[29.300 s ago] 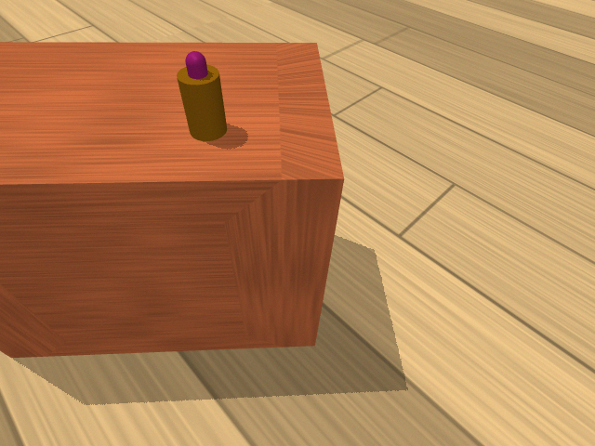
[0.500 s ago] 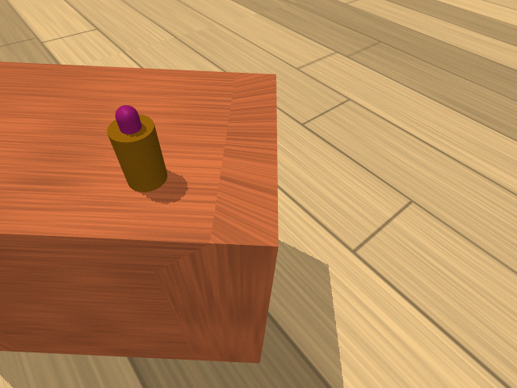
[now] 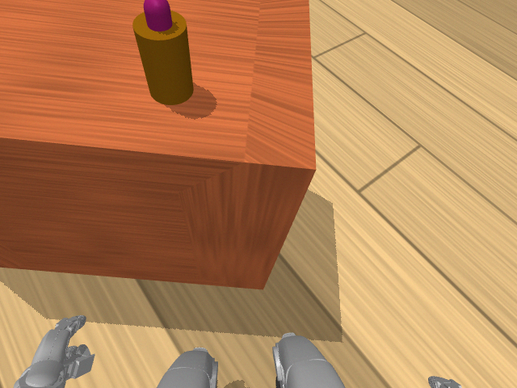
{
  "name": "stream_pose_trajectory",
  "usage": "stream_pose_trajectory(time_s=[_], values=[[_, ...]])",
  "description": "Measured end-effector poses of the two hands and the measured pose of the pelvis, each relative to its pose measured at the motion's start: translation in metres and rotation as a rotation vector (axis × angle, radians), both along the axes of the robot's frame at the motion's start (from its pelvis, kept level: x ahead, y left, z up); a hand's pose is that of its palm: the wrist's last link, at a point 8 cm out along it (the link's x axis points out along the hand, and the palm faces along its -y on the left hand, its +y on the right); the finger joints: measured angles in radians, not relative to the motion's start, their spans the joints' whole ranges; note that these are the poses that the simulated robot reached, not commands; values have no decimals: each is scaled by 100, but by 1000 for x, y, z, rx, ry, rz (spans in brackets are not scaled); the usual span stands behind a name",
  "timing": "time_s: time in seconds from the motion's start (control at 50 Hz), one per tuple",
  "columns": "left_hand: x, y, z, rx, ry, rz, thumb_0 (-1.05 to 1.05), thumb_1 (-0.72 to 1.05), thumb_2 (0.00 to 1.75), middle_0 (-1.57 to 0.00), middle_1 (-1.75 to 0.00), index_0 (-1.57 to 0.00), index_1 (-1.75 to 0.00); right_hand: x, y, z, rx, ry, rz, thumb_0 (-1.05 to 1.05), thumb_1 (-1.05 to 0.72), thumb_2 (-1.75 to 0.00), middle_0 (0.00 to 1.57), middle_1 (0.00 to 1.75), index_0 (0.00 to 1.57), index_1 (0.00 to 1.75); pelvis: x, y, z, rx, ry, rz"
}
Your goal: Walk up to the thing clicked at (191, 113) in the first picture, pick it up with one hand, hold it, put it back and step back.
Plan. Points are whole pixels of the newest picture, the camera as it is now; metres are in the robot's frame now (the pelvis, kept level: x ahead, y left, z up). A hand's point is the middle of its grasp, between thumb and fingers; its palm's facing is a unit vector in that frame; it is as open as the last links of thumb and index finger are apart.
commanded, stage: step back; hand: left
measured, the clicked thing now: (164, 49) +0.57 +0.15 +0.13
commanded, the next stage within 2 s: none
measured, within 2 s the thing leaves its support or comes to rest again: neither
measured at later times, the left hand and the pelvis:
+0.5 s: hand out of the picture -0.01 +0.25 -0.12, palm faces -0.08 -0.91 -0.41, open 7.4 cm; pelvis -0.11 -0.01 +0.02, yaw -5 degrees
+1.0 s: hand out of the picture -0.17 +0.28 -0.14, palm faces -0.08 -0.92 -0.37, open 7.4 cm; pelvis -0.27 +0.01 +0.01, yaw -6 degrees
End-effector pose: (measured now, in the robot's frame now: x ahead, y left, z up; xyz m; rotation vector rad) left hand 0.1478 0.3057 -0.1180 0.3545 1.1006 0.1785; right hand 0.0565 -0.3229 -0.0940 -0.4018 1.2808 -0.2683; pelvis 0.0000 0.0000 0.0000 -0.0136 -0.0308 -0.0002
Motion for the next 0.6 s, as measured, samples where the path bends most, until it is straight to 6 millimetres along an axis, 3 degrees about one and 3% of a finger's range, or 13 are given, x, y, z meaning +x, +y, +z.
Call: stream_pose_trajectory(time_s=[0.18,0.34,0.44,0.6], values=[[-54,2,9,4,84,-31,1,91,90,-20,-30,-20,-30,-24,17,9,14,-81,-20,1,-90,-90,20,30,21,30,-32,4,13,-5,9,-71],[-111,-12,16,43,103,-51,1,91,90,-20,-30,-20,-30,-49,-5,-11,50,-162,-31,1,-90,-90,20,30,21,30,-75,-10,2,-10,-6,-107],[-149,-19,35,46,91,-27,1,91,90,-20,-30,-20,-30,-74,-11,-10,64,-142,-47,1,-91,-90,20,30,21,30,-97,-12,12,31,-9,-97],[-170,-7,43,58,-15,-17,1,90,90,-20,-30,-20,-30,-124,-3,-9,38,-66,9,1,-91,-90,20,30,20,30,-138,-2,13,31,2,-40]])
